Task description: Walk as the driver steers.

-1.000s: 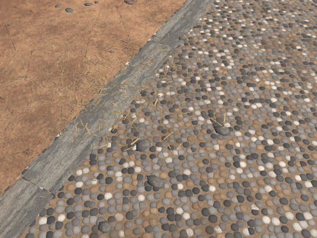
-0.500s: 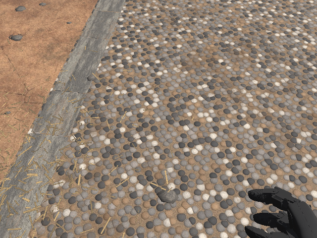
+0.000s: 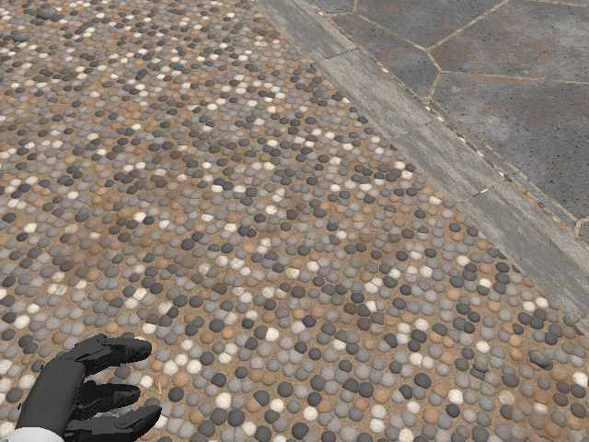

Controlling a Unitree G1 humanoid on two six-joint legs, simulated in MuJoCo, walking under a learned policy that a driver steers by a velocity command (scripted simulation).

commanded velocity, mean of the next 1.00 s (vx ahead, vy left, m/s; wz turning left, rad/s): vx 0.27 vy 0.00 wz -0.27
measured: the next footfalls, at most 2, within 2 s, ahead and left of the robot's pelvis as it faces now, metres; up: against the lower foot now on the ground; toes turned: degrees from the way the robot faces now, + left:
right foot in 0.10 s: +0.27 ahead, -0.04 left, +0.00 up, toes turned -11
left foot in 0.50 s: +0.55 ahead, +0.06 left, +0.00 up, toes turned -14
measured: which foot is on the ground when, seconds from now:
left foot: down 0.00-0.08, up 0.10-0.48, down 0.50-1.00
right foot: up 0.00-0.08, down 0.10-0.52, up 0.54-0.82, down 0.84-1.00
